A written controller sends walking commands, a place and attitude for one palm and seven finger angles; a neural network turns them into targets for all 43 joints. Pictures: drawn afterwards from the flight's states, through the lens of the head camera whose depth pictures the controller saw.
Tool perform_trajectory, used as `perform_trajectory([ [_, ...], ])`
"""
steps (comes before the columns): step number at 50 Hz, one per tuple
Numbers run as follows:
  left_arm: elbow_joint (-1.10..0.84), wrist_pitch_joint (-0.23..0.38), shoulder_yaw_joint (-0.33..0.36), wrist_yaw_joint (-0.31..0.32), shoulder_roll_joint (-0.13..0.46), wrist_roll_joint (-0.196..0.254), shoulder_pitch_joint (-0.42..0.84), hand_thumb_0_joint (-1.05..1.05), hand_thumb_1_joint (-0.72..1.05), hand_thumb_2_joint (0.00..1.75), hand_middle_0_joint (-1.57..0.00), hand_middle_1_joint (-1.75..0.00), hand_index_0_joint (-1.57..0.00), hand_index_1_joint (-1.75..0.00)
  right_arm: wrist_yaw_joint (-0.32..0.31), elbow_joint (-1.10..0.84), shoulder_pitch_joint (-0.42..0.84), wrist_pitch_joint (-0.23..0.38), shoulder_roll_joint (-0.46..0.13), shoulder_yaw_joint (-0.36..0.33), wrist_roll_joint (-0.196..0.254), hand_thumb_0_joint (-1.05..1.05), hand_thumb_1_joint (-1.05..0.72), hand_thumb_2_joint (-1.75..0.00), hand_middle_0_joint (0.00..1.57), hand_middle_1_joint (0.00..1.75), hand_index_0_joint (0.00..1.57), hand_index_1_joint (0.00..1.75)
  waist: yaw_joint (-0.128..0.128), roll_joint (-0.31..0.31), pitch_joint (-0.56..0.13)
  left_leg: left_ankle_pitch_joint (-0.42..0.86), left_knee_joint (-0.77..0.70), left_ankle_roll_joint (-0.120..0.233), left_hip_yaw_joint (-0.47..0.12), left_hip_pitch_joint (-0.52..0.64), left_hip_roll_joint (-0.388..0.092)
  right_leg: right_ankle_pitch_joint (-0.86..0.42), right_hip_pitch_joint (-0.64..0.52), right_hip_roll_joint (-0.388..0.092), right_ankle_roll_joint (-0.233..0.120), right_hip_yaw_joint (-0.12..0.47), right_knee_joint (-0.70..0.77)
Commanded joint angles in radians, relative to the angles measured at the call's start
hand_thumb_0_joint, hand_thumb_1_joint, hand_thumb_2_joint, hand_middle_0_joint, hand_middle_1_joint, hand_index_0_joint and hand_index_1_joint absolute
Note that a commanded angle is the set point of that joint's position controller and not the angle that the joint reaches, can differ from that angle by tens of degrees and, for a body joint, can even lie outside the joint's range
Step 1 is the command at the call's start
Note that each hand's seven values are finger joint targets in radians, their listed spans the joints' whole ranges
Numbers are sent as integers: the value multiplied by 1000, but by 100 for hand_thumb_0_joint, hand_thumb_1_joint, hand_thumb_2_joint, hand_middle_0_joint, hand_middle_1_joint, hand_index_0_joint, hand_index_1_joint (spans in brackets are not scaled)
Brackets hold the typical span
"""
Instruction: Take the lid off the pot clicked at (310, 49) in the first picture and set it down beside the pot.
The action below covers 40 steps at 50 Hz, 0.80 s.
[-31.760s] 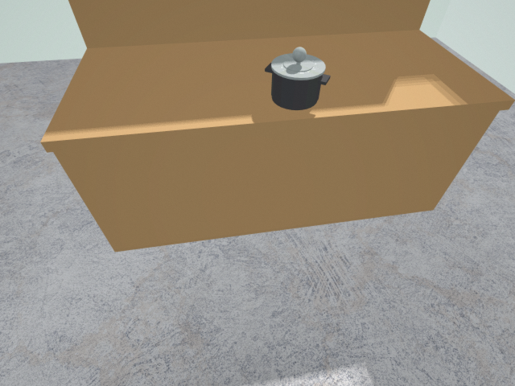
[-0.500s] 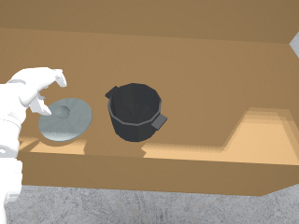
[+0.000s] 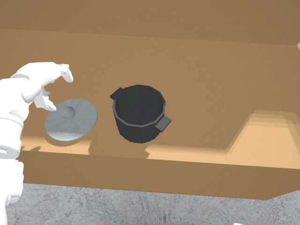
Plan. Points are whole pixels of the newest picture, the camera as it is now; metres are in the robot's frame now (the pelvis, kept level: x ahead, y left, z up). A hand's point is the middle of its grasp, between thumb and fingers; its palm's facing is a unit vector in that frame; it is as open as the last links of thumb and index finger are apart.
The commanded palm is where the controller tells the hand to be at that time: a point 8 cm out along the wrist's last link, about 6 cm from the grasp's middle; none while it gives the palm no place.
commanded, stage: draw the hand back to the body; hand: left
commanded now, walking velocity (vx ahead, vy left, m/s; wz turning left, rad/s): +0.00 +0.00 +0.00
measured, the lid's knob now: (68, 112) +0.47 +0.29 -0.05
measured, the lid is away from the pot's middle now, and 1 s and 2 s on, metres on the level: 0.25 0.25 0.25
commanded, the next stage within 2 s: none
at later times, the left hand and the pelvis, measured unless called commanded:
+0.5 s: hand (57, 103) +0.38 +0.23 +0.11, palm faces +0.04 -0.78 -0.62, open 11.0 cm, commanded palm +0.35 +0.28 +0.16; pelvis +0.00 +0.00 +0.01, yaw +0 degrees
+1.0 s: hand (51, 109) +0.34 +0.22 +0.15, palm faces +0.40 -0.87 -0.30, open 9.3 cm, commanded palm +0.29 +0.25 +0.17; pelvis +0.02 -0.05 +0.01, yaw +0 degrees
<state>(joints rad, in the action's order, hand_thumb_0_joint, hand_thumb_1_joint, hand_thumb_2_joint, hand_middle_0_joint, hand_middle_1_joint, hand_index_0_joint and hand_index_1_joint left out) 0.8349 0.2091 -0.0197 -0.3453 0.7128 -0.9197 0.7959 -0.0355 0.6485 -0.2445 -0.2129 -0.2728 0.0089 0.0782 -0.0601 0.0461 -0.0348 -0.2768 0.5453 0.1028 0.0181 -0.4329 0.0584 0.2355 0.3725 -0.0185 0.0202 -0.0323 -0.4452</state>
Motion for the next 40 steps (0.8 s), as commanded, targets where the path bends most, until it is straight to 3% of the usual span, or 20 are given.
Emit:
perform_trajectory([
  [1,-166,-13,84,51,264,17,335,0,-2,66,-35,-85,-35,-85,1,-104,-6,18,-154,-55,-4,0,-90,-90,20,30,20,30,17,72,-372,554,-26,-57,-101,349,-77,-227,-8,32,-73,-36,16],
  [5,-262,-25,137,50,333,26,324,0,-2,66,-35,-85,-35,-85,6,-127,8,15,-160,-57,-2,0,-90,-90,20,30,20,30,23,37,-419,530,-37,-40,-98,352,-71,-260,-76,27,-73,-25,19],
  [8,-384,-21,146,49,347,33,352,0,-2,66,-35,-85,-35,-85,3,-136,20,19,-156,-60,-7,0,-90,-90,20,30,20,30,17,90,-442,584,-43,-50,-117,415,-75,-250,-69,28,-72,-29,31],
  [12,-336,-22,195,50,372,59,221,0,-2,66,-35,-85,-35,-85,1,-138,30,27,-162,-55,-3,0,-90,-90,20,30,20,30,33,64,-372,517,-58,-42,-105,373,-72,-232,-84,21,-75,-27,43],
  [16,-427,-46,86,40,237,65,169,0,-2,66,-35,-85,-35,-85,18,-155,71,23,-144,-53,4,0,-90,-90,20,30,20,30,28,73,-347,525,-65,-54,-119,389,-78,-211,-64,25,-71,-35,52],
  [18,-498,-48,125,39,280,71,144,0,-2,66,-35,-85,-35,-85,24,-165,78,27,-145,-55,-1,0,-90,-90,20,30,20,30,35,87,-365,553,-67,-58,-127,409,-79,-215,-87,25,-73,-33,54],
  [19,-509,-19,170,174,-88,676,119,0,-2,66,-35,-85,-35,-85,-9,-205,-47,78,-69,-37,10,0,-90,-90,20,30,20,30,-17,26,-277,366,-94,-91,-149,545,-152,-126,-40,11,-91,-54,54],
  [20,-520,-17,167,246,-55,732,50,0,-2,66,-35,-85,-35,-85,-26,-184,17,111,-96,-17,6,0,-90,-90,20,30,20,30,13,-1,-241,251,-138,-84,-183,553,-177,-50,-37,6,-89,-30,69],
  [21,-489,-29,175,287,-69,738,-8,0,-2,66,-35,-85,-35,-85,-36,-175,29,126,-97,-13,3,0,-90,-90,20,30,20,30,15,-27,-198,154,-170,-83,-192,520,-180,-20,-34,5,-88,-25,77],
  [22,-462,-29,263,319,5,811,-9,0,-2,66,-35,-85,-35,-85,-49,-162,41,139,-123,-12,-1,0,-90,-90,20,30,20,30,24,-103,-187,61,-192,-74,-179,457,-172,-31,-84,-4,-85,-14,91],
  [24,-484,-34,317,373,50,865,76,0,-2,66,-35,-85,-35,-85,-65,-128,40,165,-137,-7,-10,0,-90,-90,20,30,20,30,25,-98,-182,124,-178,-65,-122,390,-144,-103,-155,-8,-79,-1,102],
  [25,-497,-33,334,393,62,875,118,0,0,67,-35,-84,-35,-84,-68,-113,35,178,-139,-5,-14,0,-90,-90,20,30,20,30,24,-53,-177,157,-173,-71,-112,382,-136,-122,-164,-10,-78,-3,98],
  [27,-662,-10,407,431,139,881,170,0,5,68,-34,-81,-34,-81,-68,-106,49,219,-136,-1,-26,0,-90,-90,20,30,20,30,38,157,-218,274,-162,-103,-125,455,-139,-148,-176,-19,-83,-9,83],
  [28,-762,3,419,443,130,883,166,0,7,68,-34,-80,-34,-80,-60,-117,49,242,-121,0,-32,0,-90,-90,20,30,20,30,49,248,-279,377,-159,-127,-139,512,-141,-165,-187,-14,-84,-13,81],
  [30,-822,-1,398,452,27,906,-70,0,12,70,-33,-77,-33,-77,-45,-125,55,283,-100,-5,-40,0,-90,-90,20,30,20,30,67,308,-299,580,-124,-150,-142,576,-157,-189,-194,-12,-86,-23,68],
  [32,-855,-11,369,447,-40,921,-196,0,16,71,-32,-74,-32,-74,-24,-122,46,302,-102,-12,-48,0,-90,-90,20,30,20,30,68,245,-278,669,-106,-155,-130,549,-158,-232,-216,-9,-84,-26,76],
  [34,-703,-52,305,441,-166,953,-362,0,21,72,-32,-71,-32,-71,-17,-114,51,292,-107,-19,-41,0,-90,-90,20,30,20,30,60,12,-155,559,-110,-114,-90,419,-154,-279,-222,-4,-72,-33,72],
  [36,-687,-72,335,437,-135,963,-360,0,26,73,-31,-69,-31,-69,-23,-109,59,276,-126,-26,-32,0,-90,-90,20,30,20,30,53,-82,-112,413,-117,-83,-62,339,-141,-302,-233,-9,-65,-29,63],
  [37,-723,-69,367,441,-88,964,-337,0,28,74,-30,-67,-30,-67,-28,-109,62,274,-132,-29,-33,0,-90,-90,20,30,20,30,50,-97,-109,405,-118,-81,-67,333,-136,-317,-249,-13,-65,-32,55],
  [40,-973,-46,422,451,-20,960,-305,0,35,76,-29,-63,-29,-63,-28,-127,95,296,-116,-24,-32,0,-90,-90,20,30,20,30,70,45,-280,591,-92,-83,-68,469,-133,-391,-299,-13,-61,-17,45],
])
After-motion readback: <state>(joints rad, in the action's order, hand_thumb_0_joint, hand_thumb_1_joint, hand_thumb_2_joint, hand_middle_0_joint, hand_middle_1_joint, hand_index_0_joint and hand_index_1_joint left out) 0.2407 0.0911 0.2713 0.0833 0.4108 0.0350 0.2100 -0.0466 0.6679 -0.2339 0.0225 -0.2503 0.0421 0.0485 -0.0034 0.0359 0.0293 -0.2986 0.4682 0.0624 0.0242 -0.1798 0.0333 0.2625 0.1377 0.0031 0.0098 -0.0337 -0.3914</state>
